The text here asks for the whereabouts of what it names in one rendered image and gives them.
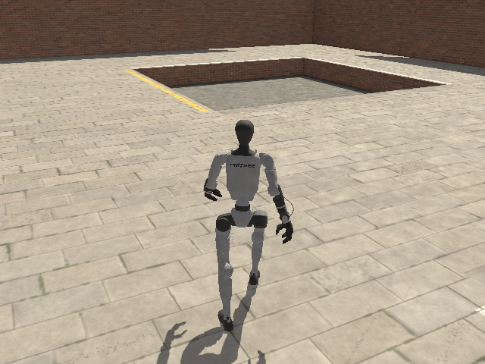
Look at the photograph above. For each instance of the left robot upper arm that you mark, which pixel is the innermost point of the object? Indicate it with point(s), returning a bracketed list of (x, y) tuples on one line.
[(216, 166)]

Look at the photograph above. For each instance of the right robot hand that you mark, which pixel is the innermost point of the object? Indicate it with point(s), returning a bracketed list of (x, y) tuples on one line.
[(288, 233)]

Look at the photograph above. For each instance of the left robot hand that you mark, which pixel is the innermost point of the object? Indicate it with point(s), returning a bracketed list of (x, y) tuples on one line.
[(215, 192)]

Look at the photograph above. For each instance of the robot right foot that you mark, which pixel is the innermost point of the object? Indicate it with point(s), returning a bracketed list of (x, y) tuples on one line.
[(254, 279)]

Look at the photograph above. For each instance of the right robot upper arm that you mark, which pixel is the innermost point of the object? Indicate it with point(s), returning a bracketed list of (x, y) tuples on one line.
[(271, 174)]

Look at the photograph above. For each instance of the right robot forearm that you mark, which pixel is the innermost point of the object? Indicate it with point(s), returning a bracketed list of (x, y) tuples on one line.
[(281, 206)]

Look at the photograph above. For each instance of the left robot forearm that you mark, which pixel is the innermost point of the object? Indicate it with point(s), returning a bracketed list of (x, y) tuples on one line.
[(208, 191)]

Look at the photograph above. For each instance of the left robot shin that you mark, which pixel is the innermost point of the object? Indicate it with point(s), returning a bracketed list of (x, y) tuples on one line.
[(225, 289)]

